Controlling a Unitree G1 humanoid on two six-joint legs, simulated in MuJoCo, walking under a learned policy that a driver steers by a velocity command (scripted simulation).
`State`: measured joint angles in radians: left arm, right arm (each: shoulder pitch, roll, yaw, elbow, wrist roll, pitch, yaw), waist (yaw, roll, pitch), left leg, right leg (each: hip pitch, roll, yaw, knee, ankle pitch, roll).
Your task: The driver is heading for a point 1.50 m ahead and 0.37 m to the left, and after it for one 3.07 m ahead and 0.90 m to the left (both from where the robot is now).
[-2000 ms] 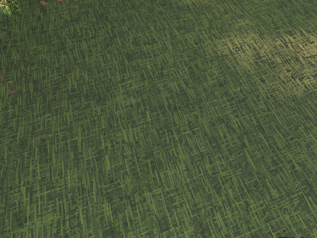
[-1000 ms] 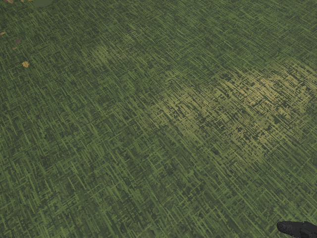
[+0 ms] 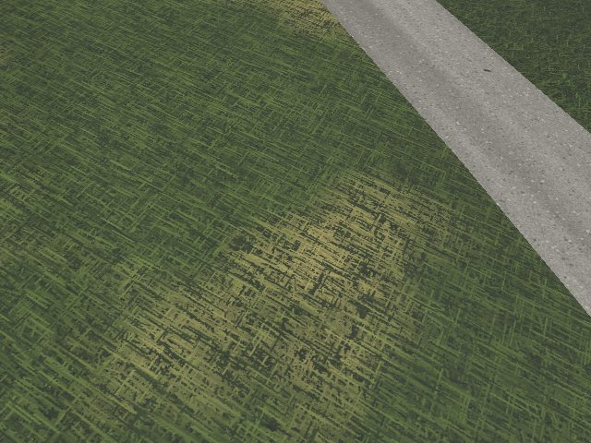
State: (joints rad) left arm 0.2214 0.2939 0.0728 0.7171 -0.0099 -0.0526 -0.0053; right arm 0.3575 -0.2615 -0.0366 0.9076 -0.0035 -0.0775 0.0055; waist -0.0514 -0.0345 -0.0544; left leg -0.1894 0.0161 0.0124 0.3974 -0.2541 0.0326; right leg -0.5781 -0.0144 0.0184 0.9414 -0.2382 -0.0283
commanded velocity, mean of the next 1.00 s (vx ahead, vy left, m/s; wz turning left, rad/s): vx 0.49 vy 0.00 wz -0.01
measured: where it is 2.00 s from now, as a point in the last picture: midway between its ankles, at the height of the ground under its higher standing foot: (282, 278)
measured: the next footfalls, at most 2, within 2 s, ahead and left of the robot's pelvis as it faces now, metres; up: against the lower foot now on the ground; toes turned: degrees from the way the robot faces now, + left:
right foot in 0.32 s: +0.31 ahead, -0.16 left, +0.00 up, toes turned -2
left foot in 0.82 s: +0.62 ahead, +0.08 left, +0.00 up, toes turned +2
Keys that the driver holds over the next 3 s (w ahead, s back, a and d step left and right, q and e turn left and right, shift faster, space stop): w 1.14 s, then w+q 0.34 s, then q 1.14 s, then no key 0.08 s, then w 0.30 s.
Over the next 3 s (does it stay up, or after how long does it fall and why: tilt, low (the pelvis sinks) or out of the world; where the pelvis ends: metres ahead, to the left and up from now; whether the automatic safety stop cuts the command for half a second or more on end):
stays up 1.03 0.04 0.00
